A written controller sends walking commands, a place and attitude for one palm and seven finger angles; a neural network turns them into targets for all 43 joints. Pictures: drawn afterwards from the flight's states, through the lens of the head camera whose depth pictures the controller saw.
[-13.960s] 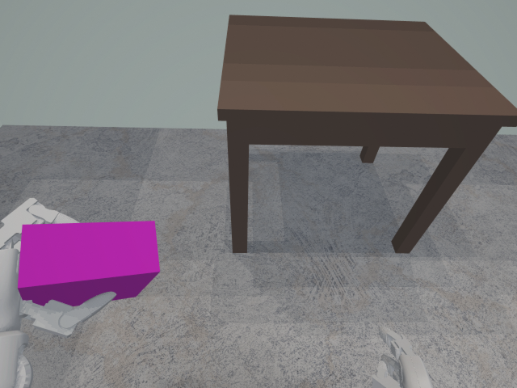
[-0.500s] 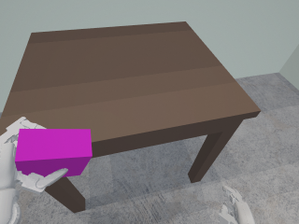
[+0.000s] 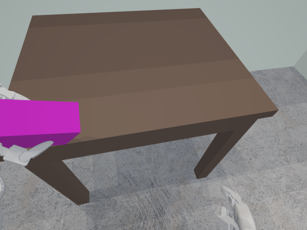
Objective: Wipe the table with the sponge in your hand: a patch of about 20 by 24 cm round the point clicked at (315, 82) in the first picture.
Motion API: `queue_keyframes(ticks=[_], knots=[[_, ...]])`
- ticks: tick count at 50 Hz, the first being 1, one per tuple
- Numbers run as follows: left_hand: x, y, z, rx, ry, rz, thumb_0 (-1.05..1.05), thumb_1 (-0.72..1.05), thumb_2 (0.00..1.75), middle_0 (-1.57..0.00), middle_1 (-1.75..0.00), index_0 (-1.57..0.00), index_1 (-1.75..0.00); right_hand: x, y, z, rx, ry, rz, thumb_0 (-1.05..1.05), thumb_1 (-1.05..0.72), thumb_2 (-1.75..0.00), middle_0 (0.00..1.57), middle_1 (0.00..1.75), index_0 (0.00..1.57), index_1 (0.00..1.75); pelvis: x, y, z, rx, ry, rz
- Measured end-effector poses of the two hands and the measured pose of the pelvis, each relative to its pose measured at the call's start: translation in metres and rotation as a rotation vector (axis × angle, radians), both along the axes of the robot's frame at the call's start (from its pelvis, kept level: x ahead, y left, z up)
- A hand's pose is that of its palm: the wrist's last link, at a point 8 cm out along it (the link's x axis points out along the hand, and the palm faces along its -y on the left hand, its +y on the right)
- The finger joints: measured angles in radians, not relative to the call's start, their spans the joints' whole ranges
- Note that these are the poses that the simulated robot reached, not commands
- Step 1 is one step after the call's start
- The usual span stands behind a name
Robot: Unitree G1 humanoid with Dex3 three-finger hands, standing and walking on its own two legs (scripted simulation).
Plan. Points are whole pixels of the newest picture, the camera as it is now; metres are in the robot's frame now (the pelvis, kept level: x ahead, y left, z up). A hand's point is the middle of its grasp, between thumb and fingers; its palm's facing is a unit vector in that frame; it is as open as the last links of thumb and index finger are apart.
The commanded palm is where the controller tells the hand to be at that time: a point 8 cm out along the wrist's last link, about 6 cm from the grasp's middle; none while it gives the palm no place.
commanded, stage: look again from close up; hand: left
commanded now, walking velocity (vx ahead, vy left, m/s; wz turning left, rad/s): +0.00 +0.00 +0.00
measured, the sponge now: (50, 126) +0.27 +0.26 +0.14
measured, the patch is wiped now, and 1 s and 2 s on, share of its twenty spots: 0.00 0.00 0.00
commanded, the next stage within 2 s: shuffle to correct the standing spot in 0.14 s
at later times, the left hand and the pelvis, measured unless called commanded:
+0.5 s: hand (22, 147) +0.21 +0.27 +0.16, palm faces +0.43 -0.86 -0.28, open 10.2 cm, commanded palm +0.16 +0.29 +0.17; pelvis -0.01 +0.02 -0.01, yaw -2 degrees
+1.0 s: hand (77, 119) +0.29 +0.20 +0.15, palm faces +0.29 -0.86 -0.41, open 10.2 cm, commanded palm +0.23 +0.24 +0.17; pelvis +0.04 -0.02 -0.02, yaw -6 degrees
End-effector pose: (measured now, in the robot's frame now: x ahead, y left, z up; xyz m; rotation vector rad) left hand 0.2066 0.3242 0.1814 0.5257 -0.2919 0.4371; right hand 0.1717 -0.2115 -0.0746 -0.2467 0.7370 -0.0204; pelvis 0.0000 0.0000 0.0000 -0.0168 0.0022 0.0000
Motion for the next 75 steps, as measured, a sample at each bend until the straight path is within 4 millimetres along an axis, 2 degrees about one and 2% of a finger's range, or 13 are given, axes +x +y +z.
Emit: queue_keyframes(ticks=[8,12,18,21,27,31,44,53,57,63,68,72,75], knots=[[-0.017,-0.043,-0.018,-0.074,0.073,-0.223,-0.01,-0.52,1.02,-0.73,-1.31,-0.74,-1.31,-0.008,0.0,0.015,0.0,-0.094,-0.083,0.01,-0.9,-0.9,0.2,0.3,0.2,0.3,-0.003,0.019,-0.002,0.001,-0.008,-0.018],[-0.032,-0.024,-0.027,-0.056,0.111,-0.195,-0.01,-0.52,1.02,-0.73,-1.31,-0.74,-1.31,-0.012,0.003,0.02,-0.031,-0.093,-0.092,0.01,-0.9,-0.9,0.2,0.3,0.2,0.3,-0.005,0.021,-0.002,0.002,-0.017,-0.007],[-0.048,0.011,-0.019,-0.071,0.014,-0.04,-0.01,-0.52,1.02,-0.73,-1.31,-0.74,-1.31,-0.013,0.015,0.021,-0.051,-0.092,-0.031,0.01,-0.9,-0.9,0.2,0.3,0.2,0.3,-0.013,0.024,-0.003,0.002,-0.034,-0.005],[-0.048,0.007,-0.015,-0.107,-0.051,-0.029,-0.01,-0.52,1.02,-0.73,-1.31,-0.74,-1.31,-0.01,0.021,0.02,-0.033,-0.108,-0.009,0.01,-0.9,-0.9,0.2,0.3,0.2,0.3,-0.014,0.025,-0.005,0.003,-0.044,-0.019],[-0.027,-0.026,-0.015,-0.129,-0.061,-0.121,-0.01,-0.52,1.02,-0.74,-1.31,-0.75,-1.31,-0.007,0.025,0.017,0.033,-0.141,-0.015,0.01,-0.9,-0.9,0.2,0.3,0.2,0.3,-0.014,0.017,-0.009,-0.009,-0.058,-0.047],[-0.011,-0.043,-0.018,-0.103,-0.022,-0.168,-0.01,-0.52,1.02,-0.74,-1.31,-0.75,-1.31,-0.012,0.013,0.013,0.054,-0.132,-0.054,0.01,-0.9,-0.9,0.2,0.3,0.21,0.3,-0.01,0.005,-0.011,-0.015,-0.05,-0.064],[0.021,-0.075,-0.017,-0.068,-0.001,-0.204,-0.01,-0.52,1.02,-0.74,-1.31,-0.75,-1.31,-0.028,-0.063,-0.006,-0.058,0.011,-0.2,0.01,-0.9,-0.9,0.2,0.3,0.2,0.3,0.025,-0.017,-0.015,0.001,-0.02,-0.082],[0.06,-0.087,-0.015,0.004,0.065,-0.204,-0.01,-0.52,1.02,-0.74,-1.31,-0.75,-1.3,0.0,-0.063,-0.013,0.007,-0.03,-0.231,0.01,-0.9,-0.9,0.2,0.3,0.2,0.3,0.05,-0.028,-0.018,0.019,-0.042,-0.103],[0.063,-0.101,-0.014,-0.006,0.043,-0.225,-0.01,-0.52,1.02,-0.74,-1.31,-0.75,-1.3,0.016,-0.061,-0.02,0.042,-0.01,-0.191,0.01,-0.9,-0.9,0.2,0.3,0.2,0.3,0.057,-0.039,-0.019,-0.009,-0.064,-0.068],[0.063,-0.101,-0.01,-0.054,0.046,-0.182,-0.01,-0.52,1.02,-0.74,-1.31,-0.75,-1.3,0.037,-0.064,-0.001,0.03,0.004,-0.162,0.01,-0.9,-0.9,0.2,0.3,0.2,0.3,0.077,-0.045,-0.003,0.025,-0.033,-0.105],[0.088,-0.093,-0.008,-0.069,0.017,-0.146,-0.01,-0.52,1.02,-0.74,-1.31,-0.75,-1.3,0.061,-0.066,0.004,-0.008,-0.007,-0.134,0.01,-0.9,-0.9,0.2,0.3,0.2,0.3,0.091,-0.042,-0.001,0.038,-0.029,-0.091],[0.11,-0.091,-0.012,-0.051,-0.016,-0.171,-0.01,-0.52,1.02,-0.74,-1.31,-0.75,-1.3,0.087,-0.068,-0.003,-0.019,-0.088,-0.167,0.01,-0.9,-0.9,0.2,0.3,0.2,0.3,0.106,-0.033,-0.019,0.028,-0.044,-0.112],[0.126,-0.097,-0.015,-0.029,0.0,-0.194,-0.01,-0.52,1.02,-0.74,-1.31,-0.75,-1.3,0.099,-0.063,-0.005,0.017,-0.095,-0.187,0.01,-0.9,-0.9,0.2,0.3,0.2,0.3,0.108,-0.039,-0.021,0.066,-0.063,-0.112]])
